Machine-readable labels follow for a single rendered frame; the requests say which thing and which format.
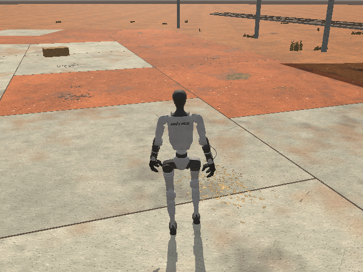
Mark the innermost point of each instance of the robot right forearm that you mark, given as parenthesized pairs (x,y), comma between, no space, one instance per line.
(207,152)

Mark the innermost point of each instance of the robot left thigh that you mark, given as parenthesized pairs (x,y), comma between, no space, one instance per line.
(168,172)

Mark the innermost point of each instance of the right robot upper arm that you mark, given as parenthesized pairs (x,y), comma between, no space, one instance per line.
(200,128)

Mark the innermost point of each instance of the robot left forearm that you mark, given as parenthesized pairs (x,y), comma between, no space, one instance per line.
(154,151)

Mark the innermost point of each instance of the left robot upper arm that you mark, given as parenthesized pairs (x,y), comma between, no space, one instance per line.
(160,129)

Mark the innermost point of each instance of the left robot shin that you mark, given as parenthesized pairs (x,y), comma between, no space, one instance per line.
(171,210)

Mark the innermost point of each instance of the robot left hand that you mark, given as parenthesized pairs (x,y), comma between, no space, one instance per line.
(155,163)

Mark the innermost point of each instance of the robot right hand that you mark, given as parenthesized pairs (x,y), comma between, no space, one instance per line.
(211,169)

